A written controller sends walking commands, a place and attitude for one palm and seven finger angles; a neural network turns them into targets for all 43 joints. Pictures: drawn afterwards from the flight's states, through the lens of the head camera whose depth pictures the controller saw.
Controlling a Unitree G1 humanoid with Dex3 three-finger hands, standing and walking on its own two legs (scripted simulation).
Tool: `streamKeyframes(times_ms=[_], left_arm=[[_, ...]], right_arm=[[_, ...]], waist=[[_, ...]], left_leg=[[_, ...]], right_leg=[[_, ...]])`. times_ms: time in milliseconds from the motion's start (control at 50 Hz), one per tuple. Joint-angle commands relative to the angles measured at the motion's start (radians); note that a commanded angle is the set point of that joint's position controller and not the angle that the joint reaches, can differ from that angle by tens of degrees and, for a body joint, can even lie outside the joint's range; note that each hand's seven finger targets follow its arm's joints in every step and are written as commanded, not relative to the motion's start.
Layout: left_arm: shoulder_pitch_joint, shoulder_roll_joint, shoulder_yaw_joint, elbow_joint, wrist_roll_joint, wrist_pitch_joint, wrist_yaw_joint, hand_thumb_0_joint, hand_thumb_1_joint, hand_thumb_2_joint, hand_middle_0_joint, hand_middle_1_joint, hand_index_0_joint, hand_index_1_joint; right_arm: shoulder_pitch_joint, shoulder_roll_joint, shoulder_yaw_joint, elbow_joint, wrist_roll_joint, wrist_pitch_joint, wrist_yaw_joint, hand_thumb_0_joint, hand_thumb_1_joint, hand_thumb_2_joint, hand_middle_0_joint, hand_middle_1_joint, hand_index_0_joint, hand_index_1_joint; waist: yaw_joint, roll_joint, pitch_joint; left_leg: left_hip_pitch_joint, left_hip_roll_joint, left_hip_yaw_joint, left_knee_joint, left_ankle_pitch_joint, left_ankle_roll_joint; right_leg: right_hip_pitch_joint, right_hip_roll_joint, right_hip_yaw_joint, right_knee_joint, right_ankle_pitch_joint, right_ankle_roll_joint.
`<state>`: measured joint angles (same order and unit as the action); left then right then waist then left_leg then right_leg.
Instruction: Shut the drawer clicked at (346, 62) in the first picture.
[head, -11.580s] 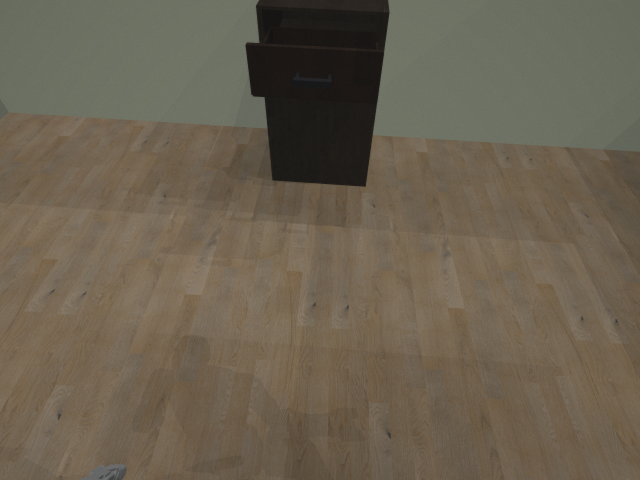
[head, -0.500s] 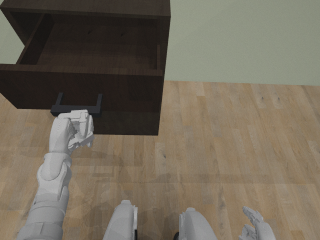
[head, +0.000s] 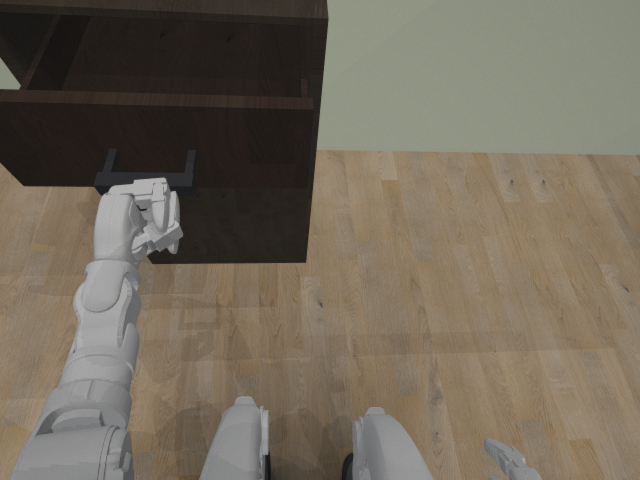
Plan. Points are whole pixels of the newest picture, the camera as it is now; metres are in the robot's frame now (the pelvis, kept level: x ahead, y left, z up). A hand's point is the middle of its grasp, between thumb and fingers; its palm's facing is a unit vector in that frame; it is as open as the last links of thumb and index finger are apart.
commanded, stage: push the drawer shut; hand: left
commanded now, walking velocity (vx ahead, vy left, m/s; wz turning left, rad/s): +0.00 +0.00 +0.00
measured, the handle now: (150, 170) +0.49 +0.23 +0.04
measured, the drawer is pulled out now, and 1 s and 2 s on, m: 0.16 0.03 0.00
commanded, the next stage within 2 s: pull the fist back off the drawer in 1.56 s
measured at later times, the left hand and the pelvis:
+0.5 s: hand (178, 182) +0.48 +0.19 +0.03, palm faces +0.02 -1.00 -0.04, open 3.0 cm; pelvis -0.01 +0.00 -0.01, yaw -1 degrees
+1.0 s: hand (186, 145) +0.54 +0.19 +0.03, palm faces +0.04 -1.00 -0.04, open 3.2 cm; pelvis -0.01 +0.00 -0.02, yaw -2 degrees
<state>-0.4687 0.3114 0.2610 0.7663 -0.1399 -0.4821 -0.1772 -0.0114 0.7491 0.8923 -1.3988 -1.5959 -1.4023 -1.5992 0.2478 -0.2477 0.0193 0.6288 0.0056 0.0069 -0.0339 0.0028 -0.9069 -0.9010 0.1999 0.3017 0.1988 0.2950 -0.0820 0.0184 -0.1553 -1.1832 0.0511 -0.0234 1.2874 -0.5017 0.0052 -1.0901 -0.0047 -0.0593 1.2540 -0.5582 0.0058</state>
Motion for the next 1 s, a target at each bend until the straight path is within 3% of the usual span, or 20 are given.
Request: streamKeyframes(times_ms=[0,20,60,120,160,220,340,380,460,520,600,620,700,720,780,840,880,940,980], left_arm=[[-0.441,0.238,0.096,-0.154,-0.033,-0.066,0.009,0.0,0.9,0.9,-1.4,-1.6,-1.4,-1.6],[-0.473,0.262,0.108,-0.147,-0.029,-0.067,0.007,0.0,0.9,0.9,-1.4,-1.6,-1.4,-1.6],[-0.511,0.241,0.092,-0.116,-0.028,-0.065,0.0,0.0,0.9,0.9,-1.4,-1.6,-1.4,-1.6],[-0.543,0.291,0.126,-0.091,-0.021,-0.072,-0.005,0.0,0.9,0.9,-1.4,-1.6,-1.4,-1.6],[-0.603,0.269,0.102,-0.074,-0.019,-0.075,-0.008,0.0,0.9,0.9,-1.4,-1.6,-1.4,-1.6],[-0.645,0.316,0.134,-0.032,-0.011,-0.078,-0.008,0.0,0.9,0.9,-1.4,-1.6,-1.4,-1.6],[-0.726,0.331,0.132,0.019,0.004,-0.077,-0.014,0.0,0.9,0.9,-1.4,-1.6,-1.4,-1.6],[-0.739,0.333,0.132,0.042,0.007,-0.072,-0.015,0.0,0.9,0.9,-1.4,-1.6,-1.4,-1.6],[-0.791,0.393,0.167,0.095,0.017,-0.062,-0.015,0.0,0.9,0.9,-1.4,-1.6,-1.4,-1.6],[-0.822,0.428,0.187,0.093,0.026,-0.063,-0.016,0.0,0.9,0.9,-1.4,-1.6,-1.4,-1.6],[-0.867,0.414,0.168,0.127,0.034,-0.05,-0.015,0.0,0.9,0.9,-1.4,-1.6,-1.4,-1.6],[-0.874,0.449,0.191,0.139,0.04,-0.046,-0.013,0.0,0.9,0.9,-1.4,-1.6,-1.4,-1.6],[-0.933,0.47,0.192,0.129,0.052,-0.041,-0.011,0.0,0.9,0.9,-1.4,-1.6,-1.4,-1.6],[-0.924,0.473,0.195,0.142,0.058,-0.036,-0.011,0.0,0.9,0.9,-1.4,-1.6,-1.4,-1.6],[-0.977,0.474,0.179,0.157,0.068,-0.025,-0.005,0.0,0.9,0.9,-1.4,-1.6,-1.4,-1.6],[-1.013,0.494,0.192,0.149,0.079,-0.023,0.006,0.0,0.9,0.9,-1.4,-1.6,-1.4,-1.6],[-1.01,0.523,0.205,0.173,0.086,-0.016,0.006,0.0,0.9,0.9,-1.4,-1.6,-1.4,-1.6],[-1.054,0.506,0.185,0.147,0.094,-0.02,0.007,0.0,0.9,0.9,-1.4,-1.6,-1.4,-1.6],[-1.05,0.538,0.211,0.159,0.095,-0.015,0.012,0.0,0.9,0.9,-1.4,-1.6,-1.4,-1.6]], right_arm=[[0.088,-0.171,-0.064,-0.082,-0.004,-0.018,-0.012,0.0,-0.9,-0.9,0.2,0.3,0.2,0.3],[0.088,-0.173,-0.061,-0.079,-0.005,-0.014,-0.012,0.0,-0.9,-0.9,0.2,0.3,0.2,0.3],[0.093,-0.171,-0.062,-0.073,-0.005,-0.014,-0.011,0.0,-0.9,-0.9,0.2,0.3,0.2,0.3],[0.107,-0.178,-0.061,-0.072,-0.008,-0.008,-0.01,0.0,-0.9,-0.9,0.2,0.3,0.2,0.3],[0.113,-0.176,-0.062,-0.062,-0.008,-0.006,-0.01,0.0,-0.9,-0.9,0.2,0.3,0.2,0.3],[0.129,-0.183,-0.06,-0.056,-0.013,-0.002,-0.009,0.0,-0.9,-0.9,0.2,0.3,0.2,0.3],[0.155,-0.187,-0.06,-0.048,-0.017,0.008,-0.003,0.0,-0.9,-0.9,0.2,0.3,0.2,0.3],[0.162,-0.187,-0.058,-0.047,-0.018,0.011,0.0,0.0,-0.9,-0.9,0.2,0.3,0.2,0.3],[0.177,-0.194,-0.053,-0.043,-0.02,0.016,0.0,0.0,-0.9,-0.9,0.2,0.3,0.2,0.3],[0.192,-0.197,-0.051,-0.043,-0.024,0.017,0.003,0.0,-0.9,-0.9,0.2,0.3,0.2,0.3],[0.211,-0.199,-0.05,-0.037,-0.029,0.021,0.009,0.0,-0.9,-0.9,0.2,0.3,0.2,0.3],[0.215,-0.204,-0.047,-0.035,-0.029,0.026,0.009,0.0,-0.9,-0.9,0.2,0.3,0.2,0.3],[0.233,-0.206,-0.045,-0.034,-0.034,0.032,0.012,0.0,-0.9,-0.9,0.2,0.3,0.2,0.3],[0.235,-0.206,-0.046,-0.035,-0.034,0.035,0.014,0.0,-0.9,-0.9,0.2,0.3,0.2,0.3],[0.243,-0.208,-0.042,-0.028,-0.037,0.039,0.015,0.0,-0.9,-0.9,0.2,0.3,0.2,0.3],[0.259,-0.211,-0.042,-0.023,-0.043,0.04,0.017,0.0,-0.9,-0.9,0.2,0.3,0.2,0.3],[0.264,-0.212,-0.038,-0.025,-0.043,0.043,0.018,0.0,-0.9,-0.9,0.2,0.3,0.2,0.3],[0.271,-0.21,-0.039,-0.022,-0.047,0.046,0.022,0.0,-0.9,-0.9,0.2,0.3,0.2,0.3],[0.278,-0.213,-0.038,-0.02,-0.05,0.049,0.023,0.0,-0.9,-0.9,0.2,0.3,0.2,0.3]], waist=[[-0.036,0.057,-0.419],[-0.036,0.068,-0.418],[-0.044,0.088,-0.414],[-0.041,0.086,-0.452],[-0.062,0.093,-0.438],[-0.063,0.094,-0.451],[-0.081,0.12,-0.481],[-0.081,0.123,-0.473],[-0.099,0.089,-0.453],[-0.094,0.132,-0.497],[-0.119,0.148,-0.482],[-0.115,0.137,-0.483],[-0.125,0.182,-0.508],[-0.121,0.176,-0.521],[-0.144,0.171,-0.502],[-0.148,0.209,-0.542],[-0.15,0.182,-0.528],[-0.157,0.237,-0.562],[-0.157,0.218,-0.562]], left_leg=[[0.376,-0.03,-0.029,-0.153,0.176,0.015],[0.37,-0.029,-0.027,-0.152,0.18,0.014],[0.376,-0.03,-0.029,-0.151,0.163,0.013],[0.379,-0.028,-0.032,-0.142,0.18,0.014],[0.381,-0.026,-0.033,-0.137,0.175,0.016],[0.368,-0.026,-0.035,-0.127,0.172,0.019],[0.39,-0.022,-0.043,-0.119,0.189,0.02],[0.377,-0.023,-0.043,-0.119,0.18,0.021],[0.319,-0.02,-0.042,-0.104,0.15,0.028],[0.342,-0.019,-0.044,-0.097,0.182,0.028],[0.351,-0.016,-0.053,-0.086,0.196,0.03],[0.334,-0.013,-0.054,-0.085,0.191,0.029],[0.369,-0.01,-0.064,-0.081,0.223,0.028],[0.37,-0.009,-0.065,-0.08,0.228,0.027],[0.353,-0.005,-0.068,-0.076,0.208,0.03],[0.388,-0.004,-0.074,-0.068,0.245,0.028],[0.351,-0.003,-0.068,-0.063,0.239,0.031],[0.404,-0.001,-0.077,-0.062,0.272,0.028],[0.389,0.002,-0.076,-0.056,0.274,0.029]], right_leg=[[0.093,0.033,0.023,-0.184,0.176,-0.029],[0.094,0.031,0.025,-0.182,0.18,-0.029],[0.073,0.031,0.024,-0.184,0.165,-0.029],[0.078,0.033,0.024,-0.174,0.173,-0.03],[0.056,0.033,0.023,-0.176,0.17,-0.027],[0.051,0.035,0.026,-0.168,0.167,-0.028],[0.022,0.041,0.023,-0.161,0.172,-0.029],[0.024,0.042,0.024,-0.164,0.164,-0.03],[0.019,0.046,0.028,-0.16,0.146,-0.025],[0.017,0.048,0.026,-0.148,0.163,-0.029],[-0.027,0.052,0.02,-0.141,0.17,-0.031],[-0.019,0.051,0.019,-0.14,0.168,-0.029],[-0.042,0.054,0.014,-0.129,0.182,-0.033],[-0.039,0.055,0.012,-0.129,0.183,-0.032],[-0.056,0.056,0.012,-0.133,0.171,-0.029],[-0.074,0.055,0.009,-0.126,0.19,-0.031],[-0.05,0.058,0.012,-0.13,0.189,-0.029],[-0.081,0.058,0.006,-0.123,0.202,-0.033],[-0.064,0.06,0.009,-0.127,0.208,-0.031]])
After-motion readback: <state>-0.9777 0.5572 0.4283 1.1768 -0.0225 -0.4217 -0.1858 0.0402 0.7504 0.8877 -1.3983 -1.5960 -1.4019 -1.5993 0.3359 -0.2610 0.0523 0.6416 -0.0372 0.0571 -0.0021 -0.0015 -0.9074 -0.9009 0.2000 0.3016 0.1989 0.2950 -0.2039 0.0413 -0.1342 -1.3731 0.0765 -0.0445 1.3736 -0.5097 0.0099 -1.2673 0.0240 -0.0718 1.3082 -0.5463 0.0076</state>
